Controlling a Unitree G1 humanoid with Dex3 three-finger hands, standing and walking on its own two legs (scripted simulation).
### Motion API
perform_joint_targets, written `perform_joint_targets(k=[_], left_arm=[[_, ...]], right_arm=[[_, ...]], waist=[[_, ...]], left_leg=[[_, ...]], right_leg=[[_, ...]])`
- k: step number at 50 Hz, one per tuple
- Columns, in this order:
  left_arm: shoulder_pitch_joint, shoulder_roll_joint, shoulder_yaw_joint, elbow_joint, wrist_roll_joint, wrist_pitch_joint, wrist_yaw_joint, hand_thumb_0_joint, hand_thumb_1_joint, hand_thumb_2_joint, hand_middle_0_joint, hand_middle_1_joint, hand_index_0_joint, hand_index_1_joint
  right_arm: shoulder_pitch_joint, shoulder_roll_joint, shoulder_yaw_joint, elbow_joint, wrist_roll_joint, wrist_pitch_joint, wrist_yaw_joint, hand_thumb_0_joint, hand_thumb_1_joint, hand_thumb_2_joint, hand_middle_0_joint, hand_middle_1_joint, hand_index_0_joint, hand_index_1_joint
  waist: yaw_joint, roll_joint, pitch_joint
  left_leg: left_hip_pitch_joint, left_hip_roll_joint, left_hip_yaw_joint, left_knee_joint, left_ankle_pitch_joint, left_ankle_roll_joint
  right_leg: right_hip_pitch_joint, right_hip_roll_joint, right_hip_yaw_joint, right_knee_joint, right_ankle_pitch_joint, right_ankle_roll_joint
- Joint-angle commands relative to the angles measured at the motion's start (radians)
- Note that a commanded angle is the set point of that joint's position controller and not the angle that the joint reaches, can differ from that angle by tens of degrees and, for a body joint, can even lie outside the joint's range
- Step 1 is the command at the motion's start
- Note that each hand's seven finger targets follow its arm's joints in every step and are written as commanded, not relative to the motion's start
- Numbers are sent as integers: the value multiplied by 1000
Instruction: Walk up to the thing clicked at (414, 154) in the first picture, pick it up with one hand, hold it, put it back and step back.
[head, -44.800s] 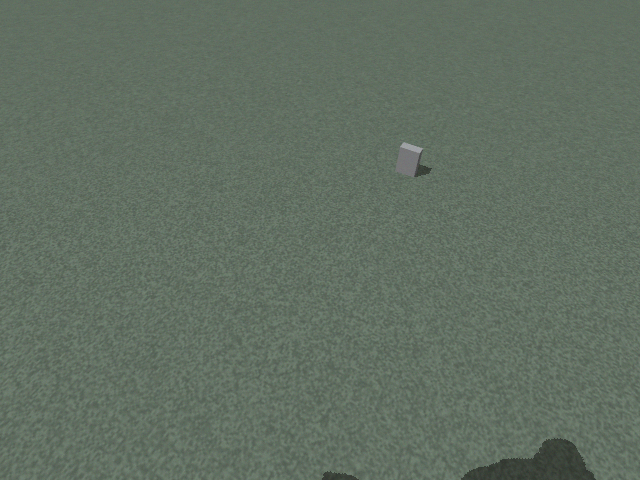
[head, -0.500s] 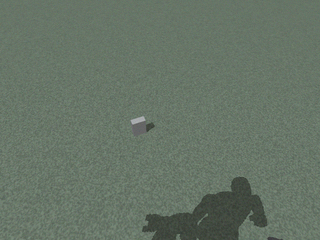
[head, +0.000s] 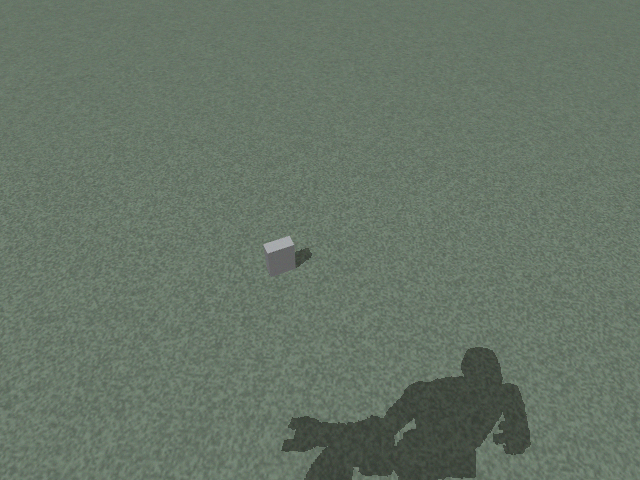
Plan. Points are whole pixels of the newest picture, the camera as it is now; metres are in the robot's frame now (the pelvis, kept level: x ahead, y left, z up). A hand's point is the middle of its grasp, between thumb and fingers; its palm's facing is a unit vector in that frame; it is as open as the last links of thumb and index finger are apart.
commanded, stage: step back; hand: left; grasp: from the side
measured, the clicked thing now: (280, 256) +0.94 +0.18 -0.69
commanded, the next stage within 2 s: stand in 0.30 s
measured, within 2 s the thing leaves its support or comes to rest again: neither
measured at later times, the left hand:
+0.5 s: hand out of the picture +0.13 +0.25 -0.14, palm faces -0.02 -0.94 -0.33, open 7.4 cm
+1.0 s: hand out of the picture +0.05 +0.25 -0.14, palm faces -0.02 -0.94 -0.35, open 7.4 cm
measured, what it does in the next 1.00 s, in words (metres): stands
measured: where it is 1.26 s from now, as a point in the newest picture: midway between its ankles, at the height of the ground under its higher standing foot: outside the picture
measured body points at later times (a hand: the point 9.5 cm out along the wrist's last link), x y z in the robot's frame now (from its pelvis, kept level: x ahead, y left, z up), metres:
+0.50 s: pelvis +0.02 +0.00 +0.01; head +0.04 +0.01 +0.46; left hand +0.14 +0.30 -0.12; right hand +0.13 -0.30 -0.11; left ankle +0.01 +0.12 -0.73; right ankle +0.00 -0.13 -0.73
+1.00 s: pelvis -0.01 -0.01 +0.02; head +0.00 -0.01 +0.47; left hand +0.06 +0.30 -0.11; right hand +0.07 -0.30 -0.12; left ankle +0.01 +0.12 -0.73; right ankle +0.00 -0.13 -0.73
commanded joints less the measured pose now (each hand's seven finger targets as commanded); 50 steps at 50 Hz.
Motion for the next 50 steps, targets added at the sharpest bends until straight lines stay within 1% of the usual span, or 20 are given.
perform_joint_targets(k=[1, 2, 3, 4, 5, 6, 9, 11, 14, 15, 16, 17, 23, 28, 30, 34, 37, 40, 43, 50], left_arm=[[-68, 279, 54, -62, 4, -21, 14, 0, 900, 900, -200, -300, -200, -300], [-110, 258, 48, -75, 4, -18, 11, 0, 900, 900, -200, -300, -200, -300], [-117, 226, 38, -80, 1, -18, 9, 0, 900, 900, -200, -300, -200, -300], [-127, 204, 36, -79, -7, -19, 11, 0, 900, 900, -200, -300, -200, -300], [-100, 191, 31, -66, -14, -19, 11, 0, 900, 900, -200, -300, -200, -300], [-87, 195, 33, -49, -15, -20, 13, 0, 900, 900, -200, -300, -200, -300], [-83, 203, 39, -40, -19, -18, 20, 0, 900, 900, -200, -300, -200, -300], [-84, 195, 38, -44, -20, -12, 23, 0, 900, 900, -200, -300, -200, -300], [-122, 185, 33, -44, -19, -3, 24, 0, 900, 900, -200, -300, -200, -300], [-106, 150, 13, -17, -30, 4, 21, 0, 900, 900, -200, -300, -200, -300], [-121, 156, 14, -18, -27, 7, 20, 0, 900, 900, -200, -300, -200, -300], [-118, 162, 13, -14, -26, 8, 19, 0, 900, 900, -200, -300, -200, -300], [-157, 168, 6, 20, -18, 1, 13, 0, 900, 900, -200, -300, -200, -300], [-160, 168, 3, 41, -16, -2, 10, 0, 900, 900, -200, -300, -200, -300], [-166, 167, 1, 46, -17, -3, 9, 0, 900, 900, -200, -300, -200, -300], [-151, 166, 0, 61, -15, -3, 6, 0, 900, 900, -200, -300, -200, -300], [-152, 165, -1, 70, -15, 0, 4, 0, 900, 900, -200, -300, -200, -300], [-137, 170, -1, 72, -13, -4, 2, 0, 900, 900, -200, -300, -200, -300], [-144, 176, 0, 73, -14, -9, 4, 0, 900, 900, -200, -300, -200, -300], [-114, 176, -4, 83, -13, -5, 3, 0, 900, 900, -200, -300, -200, -300]], right_arm=[[-49, -178, -42, -63, 5, -15, -16, 0, -900, -900, 200, 300, 200, 300], [-29, -188, -42, -40, -2, -21, -17, 0, -900, -900, 200, 300, 200, 300], [-27, -208, -45, -29, -2, -28, -16, 0, -900, -900, 200, 300, 200, 300], [-26, -218, -49, -18, -1, -34, -16, 0, -900, -900, 200, 300, 200, 300], [-55, -224, -45, -18, 2, -38, -15, 0, -900, -900, 200, 300, 200, 300], [-70, -223, -43, -18, 6, -40, -14, 0, -900, -900, 200, 300, 200, 300], [-48, -219, -41, -1, 10, -36, -24, 0, -900, -900, 200, 300, 200, 300], [-50, -223, -47, 4, 10, -33, -27, 0, -900, -900, 200, 300, 200, 300], [-80, -222, -49, 8, 9, -27, -30, 0, -900, -900, 200, 300, 200, 300], [-100, -223, -28, 5, 13, -31, -30, 0, -900, -900, 200, 300, 200, 300], [-100, -227, -28, 8, 14, -33, -29, 0, -900, -900, 200, 300, 200, 300], [-117, -230, -27, 10, 16, -33, -28, 0, -900, -900, 200, 300, 200, 300], [-137, -216, -18, 30, 19, -30, -24, 0, -900, -900, 200, 300, 200, 300], [-148, -218, -12, 46, 17, -29, -20, 0, -900, -900, 200, 300, 200, 300], [-154, -218, -11, 52, 16, -31, -19, 0, -900, -900, 200, 300, 200, 300], [-159, -221, -10, 64, 14, -31, -17, 0, -900, -900, 200, 300, 200, 300], [-149, -220, -9, 74, 13, -30, -15, 0, -900, -900, 200, 300, 200, 300], [-149, -219, -10, 78, 12, -33, -13, 0, -900, -900, 200, 300, 200, 300], [-127, -217, -7, 84, 11, -33, -13, 0, -900, -900, 200, 300, 200, 300], [-106, -220, -5, 95, 9, -28, -11, 0, -900, -900, 200, 300, 200, 300]], waist=[[-6, -105, -71], [-25, -105, -61], [-29, -84, -78], [-26, -73, -96], [1, -54, -111], [13, -62, -126], [9, -52, -180], [9, -12, -205], [6, 20, -185], [1, 41, -164], [-3, 46, -156], [5, 51, -162], [-9, 4, -168], [-13, -1, -150], [-11, 3, -153], [-5, 9, -117], [-9, 1, -79], [-3, -12, -105], [-13, -23, -111], [-13, -18, -81]], left_leg=[[-22, -5, -35, -8, -92, 4], [26, 6, -44, -86, -43, 11], [84, 25, -60, -132, 62, 23], [95, 58, -88, -150, 226, 38], [92, 82, -110, -148, 314, 56], [89, 85, -106, -123, 393, 64], [105, 65, -55, -79, 578, 52], [122, 65, -50, -78, 604, 50], [115, 73, -61, -103, 568, 54], [155, 95, -103, -167, 588, 58], [155, 106, -110, -179, 614, 55], [158, 103, -111, -185, 580, 50], [182, 94, -93, -238, 485, 31], [201, 93, -85, -283, 375, 28], [200, 95, -85, -291, 374, 25], [175, 92, -89, -322, 273, 21], [156, 87, -98, -351, 152, 17], [164, 93, -104, -349, 185, 21], [170, 93, -97, -336, 218, 22], [142, 85, -102, -345, 123, 21]], right_leg=[[-4, -263, 310, -190, -5, -171], [-27, -240, 265, -163, 54, -156], [-44, -193, 186, -139, 144, -112], [-14, -145, 121, -96, 235, -76], [20, -105, 81, -78, 279, -52], [67, -98, 68, -76, 327, -44], [153, -113, 68, -27, 517, -55], [156, -113, 55, -6, 518, -61], [131, -103, 43, -12, 426, -59], [98, -103, 73, -63, 423, -38], [118, -100, 66, -79, 408, -31], [123, -105, 68, -101, 395, -29], [178, -121, 71, -177, 403, -25], [150, -122, 74, -231, 315, -20], [159, -127, 77, -234, 312, -23], [134, -124, 81, -265, 226, -21], [90, -119, 85, -284, 128, -22], [104, -123, 85, -279, 155, -25], [108, -128, 90, -283, 176, -21], [73, -123, 94, -299, 97, -23]])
